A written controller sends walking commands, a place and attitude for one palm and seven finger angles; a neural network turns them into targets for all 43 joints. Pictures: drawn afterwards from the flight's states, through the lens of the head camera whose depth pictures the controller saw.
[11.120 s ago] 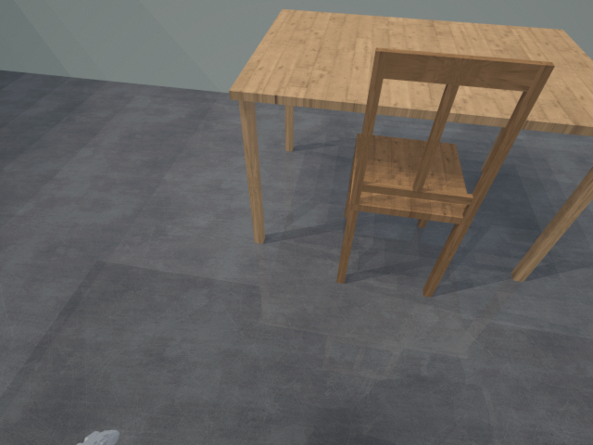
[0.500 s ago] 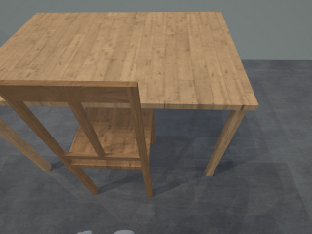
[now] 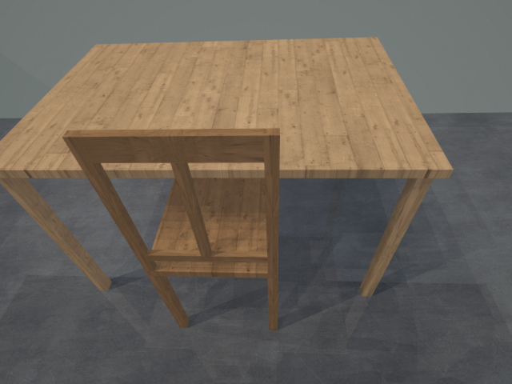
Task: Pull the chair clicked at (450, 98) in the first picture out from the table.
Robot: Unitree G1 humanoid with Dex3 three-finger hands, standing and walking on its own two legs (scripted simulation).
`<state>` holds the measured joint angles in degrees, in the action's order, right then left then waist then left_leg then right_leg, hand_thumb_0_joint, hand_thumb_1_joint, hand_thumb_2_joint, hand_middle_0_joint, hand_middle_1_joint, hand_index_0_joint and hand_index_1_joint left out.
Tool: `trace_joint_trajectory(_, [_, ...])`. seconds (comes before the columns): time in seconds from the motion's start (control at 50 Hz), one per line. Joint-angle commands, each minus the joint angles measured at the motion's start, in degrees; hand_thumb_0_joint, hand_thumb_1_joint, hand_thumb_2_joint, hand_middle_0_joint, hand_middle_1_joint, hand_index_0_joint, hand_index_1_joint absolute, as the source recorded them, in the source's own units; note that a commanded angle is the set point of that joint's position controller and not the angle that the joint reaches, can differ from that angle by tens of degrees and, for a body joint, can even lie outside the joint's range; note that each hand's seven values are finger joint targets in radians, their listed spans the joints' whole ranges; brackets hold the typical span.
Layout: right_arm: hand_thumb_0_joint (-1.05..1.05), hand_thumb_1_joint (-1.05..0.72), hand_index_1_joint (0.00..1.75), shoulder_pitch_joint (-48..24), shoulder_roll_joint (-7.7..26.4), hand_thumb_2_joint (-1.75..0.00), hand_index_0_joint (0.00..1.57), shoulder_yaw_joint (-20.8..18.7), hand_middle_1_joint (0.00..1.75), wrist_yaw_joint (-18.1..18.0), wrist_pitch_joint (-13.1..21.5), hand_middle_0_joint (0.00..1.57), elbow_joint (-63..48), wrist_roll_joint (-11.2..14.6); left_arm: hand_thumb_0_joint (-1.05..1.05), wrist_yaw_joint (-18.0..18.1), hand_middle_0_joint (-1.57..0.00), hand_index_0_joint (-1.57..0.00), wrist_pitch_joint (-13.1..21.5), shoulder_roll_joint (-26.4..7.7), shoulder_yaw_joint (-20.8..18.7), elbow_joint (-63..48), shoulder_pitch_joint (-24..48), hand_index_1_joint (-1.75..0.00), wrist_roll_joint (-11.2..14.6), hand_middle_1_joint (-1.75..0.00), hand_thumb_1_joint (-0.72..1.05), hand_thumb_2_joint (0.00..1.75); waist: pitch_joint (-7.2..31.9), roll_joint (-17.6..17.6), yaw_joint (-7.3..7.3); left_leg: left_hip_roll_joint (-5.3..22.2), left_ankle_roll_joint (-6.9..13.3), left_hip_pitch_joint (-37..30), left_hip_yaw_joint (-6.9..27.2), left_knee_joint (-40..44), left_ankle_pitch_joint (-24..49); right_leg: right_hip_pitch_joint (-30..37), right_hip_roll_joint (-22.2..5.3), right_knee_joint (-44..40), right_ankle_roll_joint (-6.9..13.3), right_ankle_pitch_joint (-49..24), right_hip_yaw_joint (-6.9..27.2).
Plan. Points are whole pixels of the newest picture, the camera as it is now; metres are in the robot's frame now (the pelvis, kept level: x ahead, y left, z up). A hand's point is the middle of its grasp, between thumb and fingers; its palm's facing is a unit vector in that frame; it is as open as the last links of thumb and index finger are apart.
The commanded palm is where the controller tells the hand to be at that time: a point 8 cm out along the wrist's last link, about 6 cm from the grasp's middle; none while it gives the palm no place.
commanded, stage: come to a stop and stand still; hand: left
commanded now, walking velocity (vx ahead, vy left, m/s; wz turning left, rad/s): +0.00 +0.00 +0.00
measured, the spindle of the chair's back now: (194, 214) +0.47 +0.19 -0.06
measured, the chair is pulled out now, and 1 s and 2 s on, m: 0.00 0.00 0.00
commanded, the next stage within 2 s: look again from close up in 0.14 s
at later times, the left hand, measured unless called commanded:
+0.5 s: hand out of the picture +0.06 +0.16 -0.16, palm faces +0.00 -0.98 -0.21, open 7.3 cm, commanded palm none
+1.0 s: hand out of the picture +0.10 +0.14 -0.16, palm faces +0.00 -0.97 -0.22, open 7.3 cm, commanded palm none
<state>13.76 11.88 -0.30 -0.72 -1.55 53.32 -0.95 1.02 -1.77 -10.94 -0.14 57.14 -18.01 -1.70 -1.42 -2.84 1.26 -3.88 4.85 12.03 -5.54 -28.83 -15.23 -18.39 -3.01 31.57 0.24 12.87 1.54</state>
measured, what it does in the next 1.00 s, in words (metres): shifts its weight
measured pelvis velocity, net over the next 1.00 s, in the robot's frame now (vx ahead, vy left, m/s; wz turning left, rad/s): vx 0.07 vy -0.04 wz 0.00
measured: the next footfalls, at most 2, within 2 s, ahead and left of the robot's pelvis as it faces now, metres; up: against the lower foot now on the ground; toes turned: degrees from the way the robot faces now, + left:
none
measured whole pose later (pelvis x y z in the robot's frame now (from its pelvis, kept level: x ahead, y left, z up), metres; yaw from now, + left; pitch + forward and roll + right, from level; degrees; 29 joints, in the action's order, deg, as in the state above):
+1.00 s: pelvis +0.07 -0.04 +0.01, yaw +0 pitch +0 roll +0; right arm 14.8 9.2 0.8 -2.1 1.2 64.0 -0.4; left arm 2.1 1.0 -9.8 0.9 61.7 -13.9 -0.6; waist -1.6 -0.5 -0.1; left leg 0.1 0.4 4.5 -3.6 -22.5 -17.6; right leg -11.5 2.1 26.3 1.8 14.4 1.5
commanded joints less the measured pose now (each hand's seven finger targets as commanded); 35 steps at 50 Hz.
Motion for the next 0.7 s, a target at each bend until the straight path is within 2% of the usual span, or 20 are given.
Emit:
trace_joint_trajectory(0.0, [0.00,-0.90,0.30,-0.1,7.3,-0.90,0.20,-1.6,0.30,0.0,1.9,0.20,-2.9,-0.3,0.00,0.4,-0.20,-0.20,1.5,-5.3,-1.1,-2.9,-0.6,-0.30,0.3,-0.30,0.90,0.90,-2.9,3.6,-0.68,10.8,-0.7,7.7,14.1,15.1,-16.2,1.9,0.3,-4.1,1.6,5.8,2.0])
trace_joint_trajectory(0.08, [0.00,-0.90,0.30,1.0,6.7,-0.90,0.20,-1.3,0.30,0.0,2.3,0.20,-0.8,-0.2,0.00,0.6,-0.20,-0.20,1.9,-5.3,-0.7,-2.0,-0.7,-0.30,0.5,-0.30,0.90,0.90,-3.2,1.9,-0.91,10.1,-1.1,5.8,13.9,15.2,-14.5,1.0,-0.1,-5.6,2.0,5.4,3.9])
trace_joint_trajectory(0.16, [0.00,-0.90,0.30,2.1,5.9,-0.90,0.20,-1.0,0.30,-0.1,2.6,0.20,1.0,0.0,0.00,0.7,-0.20,-0.20,2.4,-5.0,-0.4,-0.6,-1.2,-0.30,0.6,-0.30,0.90,0.90,-3.1,2.7,-1.08,9.6,-1.3,4.7,12.6,14.5,-11.1,1.7,-0.6,-6.7,2.1,3.2,4.9])
trace_joint_trajectory(0.22, [0.00,-0.90,0.30,3.3,5.3,-0.90,0.20,-0.6,0.30,-0.3,3.2,0.20,2.6,0.2,0.00,0.8,-0.20,-0.20,2.8,-4.6,-0.1,0.5,-1.4,-0.30,0.8,-0.30,0.90,0.90,-1.4,3.3,-1.36,9.4,-1.6,2.2,11.0,13.0,-5.5,2.8,-1.3,-6.9,2.1,-0.5,5.6])
trace_joint_trajectory(0.28, [0.00,-0.90,0.30,3.8,4.7,-0.90,0.20,-0.4,0.30,-0.5,3.5,0.20,3.7,0.3,0.00,1.0,-0.20,-0.20,2.8,-4.3,-0.1,1.2,-1.0,-0.30,0.9,-0.30,0.90,0.90,-1.8,3.0,-1.27,9.5,-1.7,1.8,10.3,12.6,-1.4,3.6,-1.4,-6.7,2.0,-2.9,5.3])
trace_joint_trajectory(0.34, [0.00,-0.90,0.30,4.7,4.2,-0.90,0.20,-0.2,0.30,-0.8,3.9,0.20,5.0,0.4,0.00,1.2,-0.20,-0.20,3.0,-4.2,0.0,2.0,-1.2,-0.30,1.1,-0.30,0.90,0.90,0.6,2.9,-1.38,9.4,-1.9,-1.4,8.8,10.3,6.9,5.2,-1.8,-6.2,1.9,-7.9,5.4])
trace_joint_trajectory(0.36, [0.00,-0.90,0.30,4.5,3.9,-0.90,0.20,-0.1,0.30,-0.9,3.9,0.20,5.4,0.4,0.00,1.2,-0.20,-0.20,2.9,-4.4,0.0,2.1,-0.8,-0.30,1.1,-0.30,0.90,0.90,-0.5,2.6,-1.29,9.5,-1.9,-1.1,8.6,10.3,7.9,5.0,-1.8,-6.3,2.0,-8.4,5.3])
trace_joint_trajectory(0.38, [0.00,-0.90,0.30,4.8,4.0,-0.90,0.20,0.0,0.30,-1.0,4.0,0.20,5.8,0.4,0.00,1.3,-0.20,-0.20,3.0,-4.3,0.0,2.3,-0.9,-0.30,1.2,-0.30,0.90,0.90,0.1,2.1,-1.29,9.5,-2.0,-1.8,8.5,9.8,10.0,5.5,-1.8,-5.9,2.0,-9.9,5.5])
trace_joint_trajectory(0.58, [0.00,-0.90,0.30,5.1,3.5,-0.90,0.20,0.0,0.30,-1.4,3.8,0.20,7.9,0.3,0.00,1.5,-0.20,-0.20,3.1,-4.7,-0.1,2.8,0.7,-0.30,1.3,-0.30,0.90,0.90,0.3,2.8,-1.48,9.8,-2.7,-4.0,7.4,8.3,14.6,7.1,-2.2,-5.7,2.5,-15.9,5.7])
trace_joint_trajectory(0.64, [0.00,-0.90,0.30,5.4,3.5,-0.90,0.20,-0.1,0.30,-1.5,3.9,0.20,8.2,0.3,0.00,1.6,-0.20,-0.20,3.2,-4.9,-0.1,2.8,1.0,-0.30,1.3,-0.30,0.90,0.90,1.7,3.3,-1.57,10.0,-2.9,-5.8,7.1,7.9,17.6,7.9,-2.3,-5.3,2.6,-18.8,5.5])
trace_joint_trajectory(0.68, [0.00,-0.90,0.30,5.0,3.5,-0.90,0.20,-0.1,0.30,-1.5,3.7,0.20,8.4,0.3,0.00,1.6,-0.20,-0.20,3.2,-5.0,-0.2,2.6,1.1,-0.30,1.4,-0.30,0.90,0.90,0.6,2.8,-1.54,10.0,-3.0,-5.3,7.0,8.1,16.7,7.7,-2.4,-5.7,2.7,-18.8,5.8])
